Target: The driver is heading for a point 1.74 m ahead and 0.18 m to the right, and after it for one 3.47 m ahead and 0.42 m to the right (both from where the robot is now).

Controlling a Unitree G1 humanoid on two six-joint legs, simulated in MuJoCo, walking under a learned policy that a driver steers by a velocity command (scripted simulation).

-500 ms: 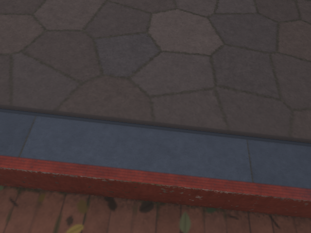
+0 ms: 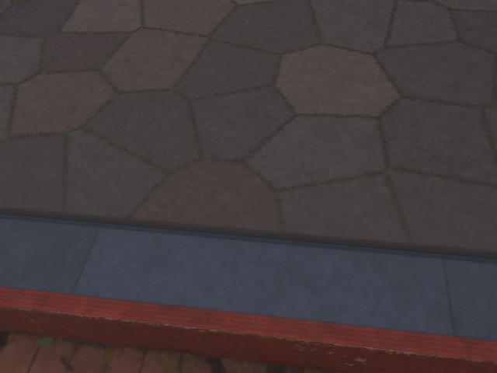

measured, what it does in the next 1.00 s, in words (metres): walks ahead: left foot, then right foot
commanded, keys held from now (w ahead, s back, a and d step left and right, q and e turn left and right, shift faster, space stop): w+e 0.44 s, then e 0.06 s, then q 0.50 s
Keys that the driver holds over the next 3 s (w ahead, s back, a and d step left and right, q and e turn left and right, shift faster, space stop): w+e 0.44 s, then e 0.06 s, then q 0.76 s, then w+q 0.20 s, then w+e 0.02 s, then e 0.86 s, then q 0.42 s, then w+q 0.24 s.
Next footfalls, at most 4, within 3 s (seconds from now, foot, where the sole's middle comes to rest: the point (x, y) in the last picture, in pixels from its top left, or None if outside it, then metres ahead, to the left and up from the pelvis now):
0.12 left None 0.13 0.13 -0.78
0.56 right None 0.32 -0.17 -0.78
1.02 left None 0.33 0.03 -0.78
1.48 right None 0.36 -0.18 -0.78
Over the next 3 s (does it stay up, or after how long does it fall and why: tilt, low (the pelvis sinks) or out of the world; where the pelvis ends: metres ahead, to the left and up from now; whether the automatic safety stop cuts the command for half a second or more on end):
stays up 0.45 -0.06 0.01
